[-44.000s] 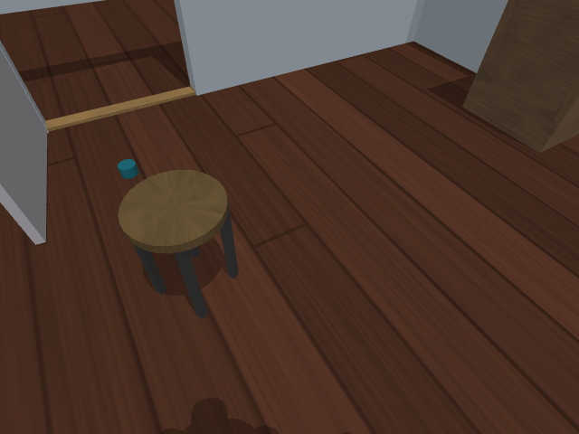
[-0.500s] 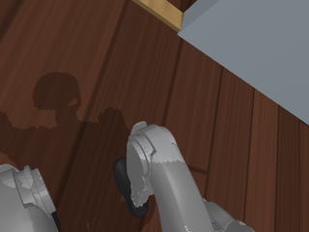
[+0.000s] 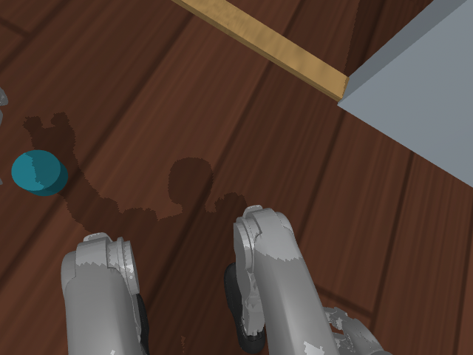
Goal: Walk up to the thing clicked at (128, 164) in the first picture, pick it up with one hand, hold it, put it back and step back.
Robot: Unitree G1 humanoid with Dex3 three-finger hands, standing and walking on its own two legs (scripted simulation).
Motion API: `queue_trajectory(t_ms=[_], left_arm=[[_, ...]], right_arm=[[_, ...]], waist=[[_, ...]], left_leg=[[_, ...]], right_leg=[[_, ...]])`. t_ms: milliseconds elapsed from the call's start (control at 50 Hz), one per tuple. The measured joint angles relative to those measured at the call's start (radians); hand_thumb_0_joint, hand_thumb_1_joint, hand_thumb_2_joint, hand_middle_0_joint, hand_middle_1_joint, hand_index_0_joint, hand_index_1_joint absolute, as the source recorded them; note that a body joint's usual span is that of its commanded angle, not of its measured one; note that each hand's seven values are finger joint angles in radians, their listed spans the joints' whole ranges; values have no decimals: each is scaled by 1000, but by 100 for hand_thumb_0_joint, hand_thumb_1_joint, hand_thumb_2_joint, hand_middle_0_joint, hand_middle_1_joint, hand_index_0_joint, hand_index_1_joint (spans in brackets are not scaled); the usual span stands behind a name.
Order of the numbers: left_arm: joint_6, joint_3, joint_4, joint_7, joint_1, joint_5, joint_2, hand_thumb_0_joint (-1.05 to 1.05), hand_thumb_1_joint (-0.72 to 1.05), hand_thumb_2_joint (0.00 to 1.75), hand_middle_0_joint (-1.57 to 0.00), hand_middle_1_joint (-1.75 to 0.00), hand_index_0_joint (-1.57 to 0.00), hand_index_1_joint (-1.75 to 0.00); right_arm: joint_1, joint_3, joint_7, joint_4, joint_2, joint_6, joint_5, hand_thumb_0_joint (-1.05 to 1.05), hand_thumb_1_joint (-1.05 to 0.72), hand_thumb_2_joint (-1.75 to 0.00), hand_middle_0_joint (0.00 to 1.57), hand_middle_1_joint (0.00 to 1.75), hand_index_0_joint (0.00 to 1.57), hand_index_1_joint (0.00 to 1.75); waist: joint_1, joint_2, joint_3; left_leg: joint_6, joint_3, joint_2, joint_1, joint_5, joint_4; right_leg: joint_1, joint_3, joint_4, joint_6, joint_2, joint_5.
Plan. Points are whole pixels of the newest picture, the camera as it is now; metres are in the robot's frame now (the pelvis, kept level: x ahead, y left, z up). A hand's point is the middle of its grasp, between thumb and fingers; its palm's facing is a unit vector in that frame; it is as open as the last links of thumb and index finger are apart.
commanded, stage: withdraw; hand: left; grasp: from above
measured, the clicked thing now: (41, 173) +0.48 +0.31 -0.32
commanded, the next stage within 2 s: home in 0.32 s
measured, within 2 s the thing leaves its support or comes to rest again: neither
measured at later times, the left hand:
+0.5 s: hand (13, 160) +0.46 +0.31 -0.18, palm faces -0.46 -0.07 -0.88, open 13.7 cm
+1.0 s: hand out of the picture +0.39 +0.29 -0.03, palm faces -0.29 -0.60 -0.74, open 8.3 cm
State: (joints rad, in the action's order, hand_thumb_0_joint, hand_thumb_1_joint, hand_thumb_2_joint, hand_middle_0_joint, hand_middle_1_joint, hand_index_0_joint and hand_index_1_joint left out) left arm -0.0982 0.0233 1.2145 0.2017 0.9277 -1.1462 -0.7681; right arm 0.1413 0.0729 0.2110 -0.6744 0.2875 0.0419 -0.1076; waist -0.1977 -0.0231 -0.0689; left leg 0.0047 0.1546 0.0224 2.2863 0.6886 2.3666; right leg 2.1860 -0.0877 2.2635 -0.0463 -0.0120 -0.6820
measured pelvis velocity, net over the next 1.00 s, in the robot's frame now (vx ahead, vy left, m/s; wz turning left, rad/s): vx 0.00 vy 0.00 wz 0.06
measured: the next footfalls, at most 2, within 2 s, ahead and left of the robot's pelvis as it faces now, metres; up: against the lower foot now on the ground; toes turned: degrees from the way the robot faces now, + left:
none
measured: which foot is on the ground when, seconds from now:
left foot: down 0.00-1.00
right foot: down 0.00-1.00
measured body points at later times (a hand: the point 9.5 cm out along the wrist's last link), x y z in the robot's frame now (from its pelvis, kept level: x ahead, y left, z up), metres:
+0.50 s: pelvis -0.01 +0.00 -0.02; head +0.23 +0.08 +0.35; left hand +0.48 +0.31 -0.13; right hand +0.02 -0.28 -0.10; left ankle +0.07 +0.12 -0.31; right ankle +0.10 -0.13 -0.31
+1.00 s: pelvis +0.00 +0.00 +0.09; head +0.20 +0.06 +0.49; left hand +0.40 +0.32 +0.01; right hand +0.13 -0.26 -0.03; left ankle +0.07 +0.12 -0.31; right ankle +0.10 -0.13 -0.31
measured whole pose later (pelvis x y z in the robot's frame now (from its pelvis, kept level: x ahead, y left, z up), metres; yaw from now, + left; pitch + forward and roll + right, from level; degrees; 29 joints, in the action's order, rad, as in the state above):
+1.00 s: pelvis +0.00 +0.00 +0.09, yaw +3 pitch +35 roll -7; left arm 0.04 0.10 0.69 0.00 0.50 -0.58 -0.55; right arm 0.16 0.00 0.10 -0.63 0.27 -0.02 -0.02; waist -0.11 -0.05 -0.17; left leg 0.01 0.10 0.03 2.03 0.68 2.08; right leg 1.96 -0.06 2.01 -0.04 0.00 -0.67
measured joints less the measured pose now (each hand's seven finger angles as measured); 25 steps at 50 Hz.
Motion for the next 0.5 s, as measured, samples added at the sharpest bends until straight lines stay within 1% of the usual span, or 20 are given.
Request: queue_trajectory(t_ms=[60,100,160,200,260,360,400,460,500], left_arm=[[-17,-21,-5,-53,8,8,16,0,-52,101,-8,-101,-9,-102],[-34,-26,7,-74,18,11,15,0,-52,102,-8,-101,-9,-102],[-64,-27,35,-84,34,7,6,0,-52,102,-8,-101,-9,-102],[-84,-28,65,-79,47,-3,-3,0,-52,102,-9,-101,-9,-102],[-115,-30,121,-53,68,-28,-18,0,-52,102,-9,-101,-9,-102],[-163,-19,234,18,105,-81,-56,0,-51,102,-8,-101,-9,-102],[-182,-2,269,52,116,-107,-74,0,-51,101,-8,-101,-9,-102],[-199,39,298,106,131,-148,-102,0,-50,100,-9,-101,-10,-101],[-197,59,304,139,142,-163,-116,0,-47,99,-12,-98,-13,-98]], right_arm=[[0,-6,-29,13,4,-26,14,0,-91,-90,20,30,21,30],[-1,-4,-49,23,8,-38,17,0,-91,-90,20,30,21,30],[0,2,-75,31,17,-47,17,0,-91,-90,20,30,21,30],[3,8,-88,30,24,-49,15,0,-90,-90,20,30,21,30],[11,21,-100,23,34,-49,8,0,-90,-90,20,30,21,30],[22,48,-106,9,42,-44,-13,0,-90,-90,20,30,21,30],[27,61,-105,6,42,-40,-26,0,-90,-90,20,30,21,30],[37,72,-101,5,34,-31,-46,0,-90,-89,20,30,21,29],[45,76,-98,3,25,-23,-57,0,-90,-89,20,30,21,29]], waist=[[8,-6,-8],[6,-5,-7],[-3,2,0],[-10,9,4],[-24,19,9],[-57,37,38],[-70,45,54],[-86,56,80],[-94,63,94]], left_leg=[[0,-12,-2,-35,-15,-45],[-1,-16,-2,-53,-25,-68],[-2,-18,-1,-67,-39,-91],[-2,-19,-1,-68,-46,-96],[-3,-18,-1,-55,-53,-89],[-4,-9,-4,-15,-60,-47],[-4,-3,-5,5,-61,-22],[-6,7,-9,36,-61,15],[-7,10,-11,54,-59,36]], right_leg=[[-30,7,-35,5,6,9],[-45,9,-55,7,7,18],[-57,10,-74,9,8,32],[-56,11,-78,10,7,39],[-44,10,-72,11,6,47],[-9,5,-35,11,4,53],[9,1,-14,10,2,55],[35,-4,19,8,2,54],[51,-5,38,6,1,53]])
